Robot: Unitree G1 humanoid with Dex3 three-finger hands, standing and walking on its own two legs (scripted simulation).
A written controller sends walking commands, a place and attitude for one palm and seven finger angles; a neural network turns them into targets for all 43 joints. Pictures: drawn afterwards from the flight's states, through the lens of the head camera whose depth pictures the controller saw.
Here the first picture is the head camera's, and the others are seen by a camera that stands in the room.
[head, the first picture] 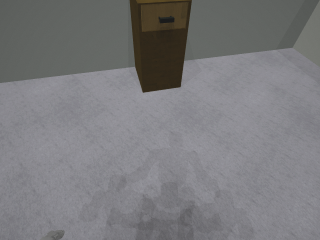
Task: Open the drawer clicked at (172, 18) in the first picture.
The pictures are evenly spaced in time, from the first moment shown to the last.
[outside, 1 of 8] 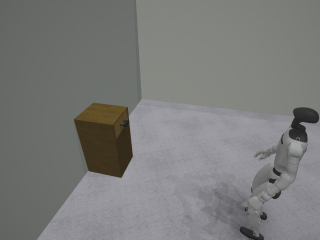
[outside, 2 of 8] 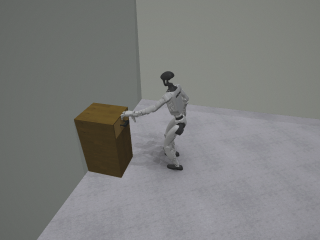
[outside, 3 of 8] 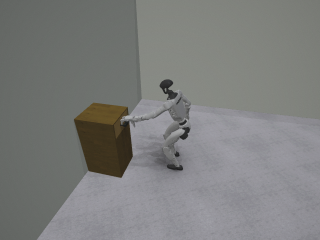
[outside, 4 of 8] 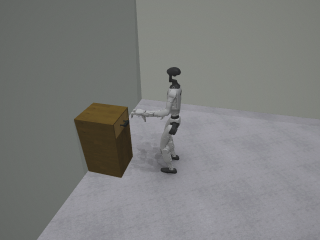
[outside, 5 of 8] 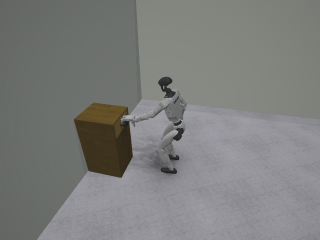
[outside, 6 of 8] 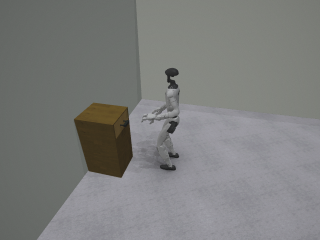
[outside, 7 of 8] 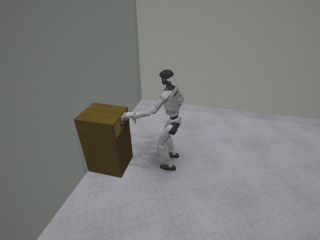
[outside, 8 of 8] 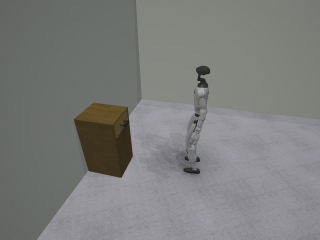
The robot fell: no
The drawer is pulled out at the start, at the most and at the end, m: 0.00 0.00 0.00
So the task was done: no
